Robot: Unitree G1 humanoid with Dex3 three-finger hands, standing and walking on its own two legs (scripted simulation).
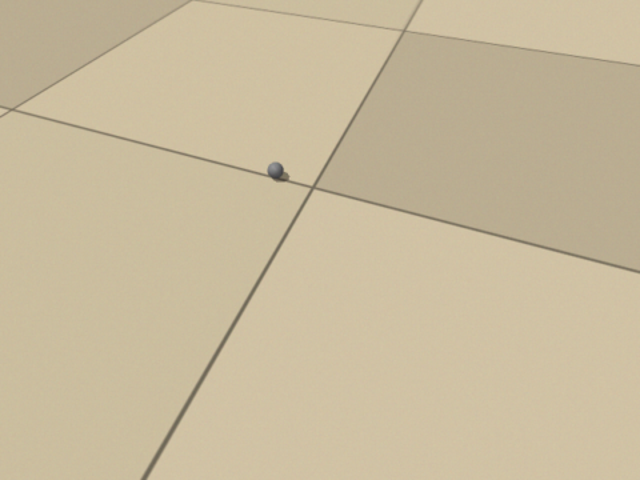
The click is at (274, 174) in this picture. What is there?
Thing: free ball
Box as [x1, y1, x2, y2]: [268, 162, 283, 178]
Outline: 273,162 268,166 268,173 272,177 279,177 283,171 282,166 279,163
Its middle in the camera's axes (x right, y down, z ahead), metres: -0.21 -0.32 +1.88
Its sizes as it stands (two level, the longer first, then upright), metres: 0.078 0.078 0.078
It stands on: the floor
